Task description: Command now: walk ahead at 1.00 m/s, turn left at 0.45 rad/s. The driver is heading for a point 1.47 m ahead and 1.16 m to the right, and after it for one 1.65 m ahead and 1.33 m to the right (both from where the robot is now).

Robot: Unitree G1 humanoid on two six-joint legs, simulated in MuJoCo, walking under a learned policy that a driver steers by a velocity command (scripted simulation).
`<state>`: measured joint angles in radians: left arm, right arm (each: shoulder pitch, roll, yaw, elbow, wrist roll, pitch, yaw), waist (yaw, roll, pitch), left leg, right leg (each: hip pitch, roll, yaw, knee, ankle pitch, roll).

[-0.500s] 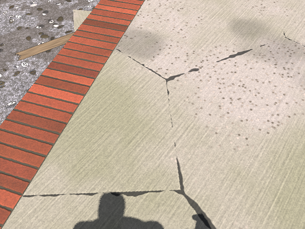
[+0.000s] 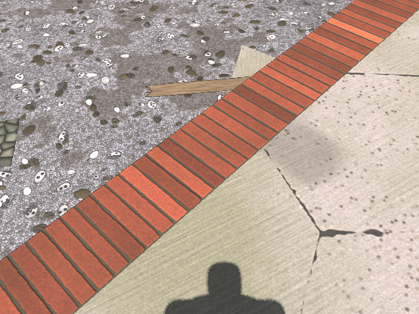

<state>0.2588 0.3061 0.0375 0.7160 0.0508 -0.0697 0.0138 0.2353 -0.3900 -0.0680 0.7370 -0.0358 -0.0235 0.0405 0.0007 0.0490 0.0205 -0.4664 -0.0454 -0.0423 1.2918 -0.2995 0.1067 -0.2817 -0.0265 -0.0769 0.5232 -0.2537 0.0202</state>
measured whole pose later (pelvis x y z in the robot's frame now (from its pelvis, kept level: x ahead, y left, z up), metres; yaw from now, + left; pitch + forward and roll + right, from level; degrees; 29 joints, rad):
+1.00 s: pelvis +0.86 -0.17 +0.00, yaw -40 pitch +1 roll -1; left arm 0.46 0.31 0.07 0.83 0.00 -0.05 -0.02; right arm 0.00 -0.25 0.03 0.59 -0.04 -0.05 0.02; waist 0.10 0.00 0.04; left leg -0.73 0.14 -0.10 0.78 -0.05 -0.07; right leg -0.03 0.21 0.15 0.34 -0.30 -0.17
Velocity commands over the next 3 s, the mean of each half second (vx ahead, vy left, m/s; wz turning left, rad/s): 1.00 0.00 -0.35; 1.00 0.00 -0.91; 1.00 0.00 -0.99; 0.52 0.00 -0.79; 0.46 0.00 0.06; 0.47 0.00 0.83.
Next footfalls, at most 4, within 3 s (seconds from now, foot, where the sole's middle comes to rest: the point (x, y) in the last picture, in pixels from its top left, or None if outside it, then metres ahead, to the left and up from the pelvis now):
0.26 left None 0.42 0.10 -0.77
0.70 right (267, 226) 0.79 -0.16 -0.77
1.12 left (278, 137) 1.23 -0.25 -0.77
1.60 right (384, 132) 1.25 -0.70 -0.77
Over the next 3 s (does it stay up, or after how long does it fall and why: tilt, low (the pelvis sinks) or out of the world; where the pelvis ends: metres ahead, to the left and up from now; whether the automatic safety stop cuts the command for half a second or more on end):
stays up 1.38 -1.20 0.01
